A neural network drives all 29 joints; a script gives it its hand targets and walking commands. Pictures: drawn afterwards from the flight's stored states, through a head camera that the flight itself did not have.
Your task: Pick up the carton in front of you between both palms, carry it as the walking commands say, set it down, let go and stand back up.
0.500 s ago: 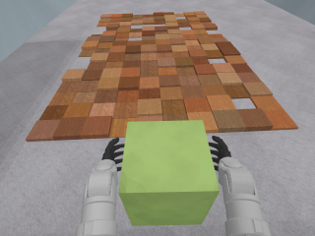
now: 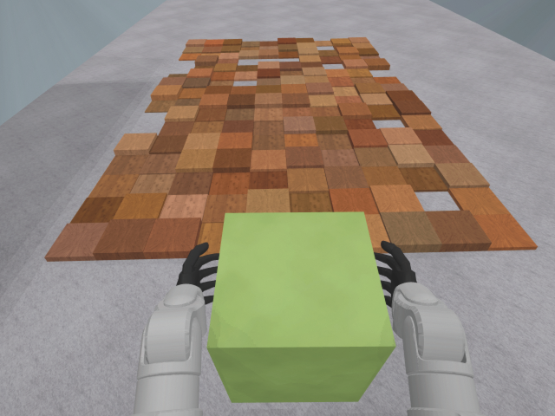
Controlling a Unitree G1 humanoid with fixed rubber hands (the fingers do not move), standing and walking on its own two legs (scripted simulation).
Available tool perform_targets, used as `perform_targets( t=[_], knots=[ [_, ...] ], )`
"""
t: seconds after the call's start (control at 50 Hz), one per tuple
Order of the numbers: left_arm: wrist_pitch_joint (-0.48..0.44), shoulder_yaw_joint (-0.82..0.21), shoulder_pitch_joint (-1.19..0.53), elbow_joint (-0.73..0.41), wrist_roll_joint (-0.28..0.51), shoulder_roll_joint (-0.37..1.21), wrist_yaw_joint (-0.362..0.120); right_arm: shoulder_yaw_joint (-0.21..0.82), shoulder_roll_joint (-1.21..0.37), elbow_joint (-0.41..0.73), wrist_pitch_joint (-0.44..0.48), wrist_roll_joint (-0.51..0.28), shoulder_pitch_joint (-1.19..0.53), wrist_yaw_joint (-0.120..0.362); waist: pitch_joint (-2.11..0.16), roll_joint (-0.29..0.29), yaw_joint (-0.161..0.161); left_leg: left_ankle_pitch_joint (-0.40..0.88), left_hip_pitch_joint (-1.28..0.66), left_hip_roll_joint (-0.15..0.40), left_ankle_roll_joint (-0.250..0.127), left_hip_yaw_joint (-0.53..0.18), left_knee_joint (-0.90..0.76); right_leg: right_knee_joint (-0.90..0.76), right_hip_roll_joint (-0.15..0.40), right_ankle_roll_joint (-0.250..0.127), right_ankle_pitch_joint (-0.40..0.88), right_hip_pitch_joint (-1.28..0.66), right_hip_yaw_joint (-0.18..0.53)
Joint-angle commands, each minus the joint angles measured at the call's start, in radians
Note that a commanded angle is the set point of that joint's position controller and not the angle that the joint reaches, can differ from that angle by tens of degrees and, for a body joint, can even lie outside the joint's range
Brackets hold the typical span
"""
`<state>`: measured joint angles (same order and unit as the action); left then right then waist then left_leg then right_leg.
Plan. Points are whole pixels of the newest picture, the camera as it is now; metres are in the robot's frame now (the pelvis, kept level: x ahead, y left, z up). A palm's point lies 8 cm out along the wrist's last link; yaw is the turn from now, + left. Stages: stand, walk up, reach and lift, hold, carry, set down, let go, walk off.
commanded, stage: carry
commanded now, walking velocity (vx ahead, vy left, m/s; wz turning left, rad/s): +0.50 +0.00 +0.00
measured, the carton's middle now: (294, 311) +0.29 +0.00 +0.01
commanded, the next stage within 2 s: none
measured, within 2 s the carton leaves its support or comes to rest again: neither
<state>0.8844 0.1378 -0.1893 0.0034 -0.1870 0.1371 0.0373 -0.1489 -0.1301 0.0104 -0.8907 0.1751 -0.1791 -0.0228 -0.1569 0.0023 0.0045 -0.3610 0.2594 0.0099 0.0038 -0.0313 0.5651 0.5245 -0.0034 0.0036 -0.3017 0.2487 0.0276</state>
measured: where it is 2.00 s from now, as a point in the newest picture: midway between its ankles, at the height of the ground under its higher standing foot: (274, 237)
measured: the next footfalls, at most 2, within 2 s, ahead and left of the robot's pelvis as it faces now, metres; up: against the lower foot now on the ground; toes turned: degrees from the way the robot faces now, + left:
right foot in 0.22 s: +0.12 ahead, -0.09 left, +0.00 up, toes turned -9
left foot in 0.56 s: +0.44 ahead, +0.12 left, +0.00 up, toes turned +12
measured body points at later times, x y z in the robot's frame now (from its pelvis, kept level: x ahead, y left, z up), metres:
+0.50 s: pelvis +0.23 +0.02 +0.00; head +0.24 +0.01 +0.45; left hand +0.51 +0.18 +0.09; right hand +0.52 -0.12 +0.09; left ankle +0.33 +0.13 -0.71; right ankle +0.08 -0.09 -0.73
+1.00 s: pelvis +0.56 +0.03 +0.00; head +0.56 +0.04 +0.45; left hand +0.84 +0.18 +0.09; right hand +0.83 -0.12 +0.09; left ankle +0.40 +0.11 -0.73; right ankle +0.71 -0.08 -0.71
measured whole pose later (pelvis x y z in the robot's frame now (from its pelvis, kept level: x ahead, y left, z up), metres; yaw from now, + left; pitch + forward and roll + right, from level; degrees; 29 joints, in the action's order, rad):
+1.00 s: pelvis +0.56 +0.03 +0.00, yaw -1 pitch +4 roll -1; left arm 1.20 0.10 -0.12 -0.42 -0.11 0.13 0.09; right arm -0.08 -0.13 0.40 -1.20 0.09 -0.13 -0.09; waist -0.09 0.00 0.01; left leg -0.37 -0.07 0.03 -0.01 0.22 0.24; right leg 0.55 0.08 -0.02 -0.05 0.58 -0.20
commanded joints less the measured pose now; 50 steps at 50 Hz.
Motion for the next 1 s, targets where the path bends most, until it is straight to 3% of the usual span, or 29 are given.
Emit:
perform_targets(
  t=[0.0,0.04,0.06,0.08,0.1,0.12,0.16,0.2,0.22,0.24,0.26,0.28,0.3,0.32,0.36,0.46,0.5,0.52,0.54,0.56,0.58,0.6,0.62,0.64,0.66,0.72,0.86,0.94,0.98],
  knots=[
    [0.071,-0.681,-0.512,-0.131,0.337,0.805,-0.201,0.703,-0.83,0.118,-0.066,-0.347,-0.556,0.194,-0.067,-0.103,-0.013,-0.13,0.107,0.038,-0.02,0.046,-0.05,-0.19,0.188,-0.1,-0.316,-0.008,0.191],
    [0.13,-0.704,-0.496,-0.18,0.372,0.794,-0.19,0.722,-0.82,0.152,-0.123,-0.382,-0.534,0.186,-0.055,-0.029,-0.007,-0.082,-0.003,0.076,-0.034,0.003,-0.132,-0.059,0.134,-0.074,-0.156,0.086,0.072],
    [0.159,-0.72,-0.506,-0.213,0.4,0.804,-0.19,0.724,-0.822,0.159,-0.147,-0.392,-0.506,0.181,-0.068,0.125,0.003,0.013,-0.116,0.162,-0.073,-0.132,-0.163,0.132,0.075,-0.038,-0.04,0.195,-0.039],
    [0.187,-0.736,-0.5,-0.235,0.43,0.815,-0.192,0.719,-0.817,0.168,-0.168,-0.395,-0.457,0.173,-0.084,0.249,0.015,0.195,-0.276,0.24,-0.13,-0.264,-0.198,0.261,0.026,-0.002,-0.06,0.369,-0.123],
    [0.209,-0.751,-0.504,-0.264,0.458,0.827,-0.198,0.719,-0.819,0.192,-0.187,-0.391,-0.426,0.163,-0.056,0.283,0.02,0.409,-0.359,0.306,-0.186,-0.357,-0.204,0.267,0.014,0.01,-0.202,0.498,-0.16],
    [0.223,-0.766,-0.516,-0.29,0.485,0.846,-0.205,0.723,-0.825,0.253,-0.204,-0.393,-0.43,0.156,-0.047,0.228,0.028,0.547,-0.404,0.326,-0.212,-0.374,-0.199,0.242,0.021,0.006,-0.278,0.546,-0.148],
    [0.249,-0.765,-0.498,-0.343,0.516,0.868,-0.212,0.74,-0.866,0.359,-0.238,-0.424,-0.461,0.15,-0.102,0.151,0.027,0.545,-0.408,0.305,-0.175,-0.272,-0.168,0.099,0.017,-0.001,-0.196,0.444,-0.165],
    [0.268,-0.749,-0.431,-0.377,0.506,0.879,-0.206,0.754,-0.881,0.418,-0.265,-0.446,-0.44,0.155,-0.206,0.117,-0.003,0.476,-0.16,0.194,-0.082,-0.027,-0.047,-0.126,-0.027,-0.014,0.035,-0.039,-0.218],
    [0.276,-0.735,-0.372,-0.382,0.486,0.868,-0.2,0.759,-0.88,0.432,-0.277,-0.455,-0.415,0.161,-0.266,0.006,-0.023,0.385,0.058,0.121,-0.032,0.091,0.116,-0.188,0.066,-0.039,0.045,-0.361,-0.09],
    [0.277,-0.721,-0.323,-0.381,0.45,0.849,-0.191,0.774,-0.863,0.472,-0.292,-0.475,-0.442,0.172,-0.263,-0.274,-0.039,0.171,0.352,0.027,0.023,0.195,0.389,-0.241,0.33,-0.148,0.12,-0.528,0.325],
    [0.286,-0.716,-0.365,-0.392,0.438,0.865,-0.183,0.788,-0.852,0.466,-0.303,-0.492,-0.499,0.181,-0.204,-0.3,-0.042,-0.147,0.541,-0.01,0.01,0.139,0.477,-0.264,0.424,-0.251,0.341,-0.577,0.47],
    [0.299,-0.719,-0.396,-0.421,0.445,0.87,-0.177,0.791,-0.855,0.457,-0.31,-0.503,-0.5,0.187,-0.168,-0.169,-0.04,-0.185,0.594,0.053,-0.012,0.093,0.538,-0.232,0.443,-0.275,0.439,-0.567,0.41],
    [0.31,-0.726,-0.41,-0.435,0.455,0.867,-0.173,0.783,-0.853,0.443,-0.315,-0.51,-0.483,0.19,-0.165,-0.082,-0.04,-0.165,0.607,0.082,-0.021,0.08,0.538,-0.224,0.421,-0.25,0.445,-0.56,0.336],
    [0.318,-0.732,-0.424,-0.451,0.466,0.86,-0.172,0.778,-0.856,0.429,-0.319,-0.513,-0.468,0.189,-0.152,-0.039,-0.037,-0.127,0.603,0.096,-0.022,0.08,0.47,-0.25,0.395,-0.205,0.393,-0.538,0.268],
    [0.332,-0.741,-0.437,-0.456,0.484,0.852,-0.177,0.759,-0.858,0.4,-0.325,-0.497,-0.43,0.179,-0.128,-0.076,-0.033,-0.038,0.551,0.081,-0.007,0.127,0.329,-0.284,0.325,-0.15,0.406,-0.503,0.125],
    [0.351,-0.741,-0.414,-0.425,0.511,0.822,-0.205,0.726,-0.846,0.379,-0.335,-0.435,-0.383,0.15,-0.066,-0.17,-0.023,0.188,0.259,0.001,-0.008,0.266,0.0,-0.281,0.238,-0.096,0.504,-0.285,-0.113],
    [0.353,-0.74,-0.42,-0.431,0.512,0.817,-0.211,0.721,-0.85,0.379,-0.336,-0.427,-0.388,0.149,-0.097,-0.173,-0.012,0.283,0.025,-0.035,-0.026,0.32,-0.058,-0.155,0.226,-0.065,0.638,-0.195,-0.189],
    [0.355,-0.74,-0.425,-0.438,0.512,0.814,-0.213,0.718,-0.849,0.374,-0.335,-0.424,-0.381,0.149,-0.14,-0.148,-0.001,0.26,-0.124,-0.065,-0.036,0.353,-0.074,-0.027,0.197,-0.045,0.676,-0.143,-0.237],
    [0.357,-0.74,-0.427,-0.44,0.507,0.806,-0.215,0.716,-0.848,0.374,-0.335,-0.421,-0.379,0.151,-0.196,-0.102,0.016,0.198,-0.314,-0.028,-0.038,0.308,-0.073,0.147,0.167,-0.024,0.56,-0.034,-0.248],
    [0.359,-0.738,-0.437,-0.442,0.501,0.797,-0.218,0.711,-0.841,0.376,-0.336,-0.414,-0.376,0.153,-0.241,0.05,0.037,-0.074,-0.44,0.194,-0.078,-0.032,-0.193,0.407,0.113,0.011,0.29,0.13,-0.241],
    [0.364,-0.746,-0.46,-0.453,0.506,0.814,-0.218,0.71,-0.846,0.355,-0.332,-0.406,-0.39,0.158,-0.26,0.269,0.022,-0.143,-0.545,0.448,-0.214,-0.508,-0.358,0.667,-0.012,0.027,-0.155,0.381,-0.168],
    [0.362,-0.747,-0.466,-0.432,0.504,0.822,-0.22,0.718,-0.871,0.362,-0.33,-0.425,-0.397,0.162,-0.234,0.201,0.021,-0.06,-0.491,0.454,-0.24,-0.516,-0.382,0.785,0.055,-0.008,-0.153,0.438,-0.042],
    [0.354,-0.747,-0.474,-0.435,0.506,0.848,-0.223,0.731,-0.904,0.372,-0.323,-0.436,-0.412,0.165,-0.214,0.143,0.024,0.07,-0.43,0.419,-0.226,-0.414,-0.362,0.812,0.097,-0.031,-0.118,0.45,-0.031],
    [0.344,-0.751,-0.472,-0.434,0.502,0.876,-0.224,0.742,-0.936,0.385,-0.314,-0.448,-0.429,0.169,-0.2,0.044,0.02,0.153,-0.379,0.392,-0.197,-0.314,-0.351,0.772,0.135,-0.04,-0.053,0.442,-0.023],
    [0.331,-0.756,-0.468,-0.432,0.495,0.892,-0.223,0.761,-0.96,0.397,-0.304,-0.461,-0.453,0.173,-0.189,0.013,0.014,0.226,-0.327,0.365,-0.169,-0.22,-0.358,0.706,0.155,-0.04,-0.001,0.418,-0.024],
    [0.301,-0.756,-0.408,-0.406,0.475,0.94,-0.211,0.785,-0.974,0.417,-0.288,-0.488,-0.45,0.185,-0.205,0.074,0.01,0.271,-0.301,0.307,-0.138,-0.057,-0.379,0.548,0.137,-0.027,0.054,0.371,-0.078],
    [0.289,-0.759,-0.35,-0.441,0.438,0.903,-0.179,0.779,-0.891,0.443,-0.291,-0.494,-0.389,0.207,-0.094,0.125,0.016,0.502,-0.364,0.235,-0.132,0.121,-0.372,0.159,0.088,0.002,0.205,0.421,-0.195],
    [0.321,-0.758,-0.361,-0.464,0.457,0.856,-0.183,0.749,-0.841,0.435,-0.315,-0.467,-0.356,0.196,-0.023,0.146,0.02,0.602,-0.366,0.218,-0.116,0.175,-0.354,0.018,0.054,-0.022,0.278,0.349,-0.253],
    [0.336,-0.754,-0.37,-0.462,0.467,0.837,-0.189,0.741,-0.826,0.43,-0.326,-0.456,-0.359,0.19,-0.03,0.159,0.014,0.758,-0.379,0.219,-0.097,0.207,-0.279,-0.018,0.035,-0.043,0.277,0.249,-0.277]
  ],
)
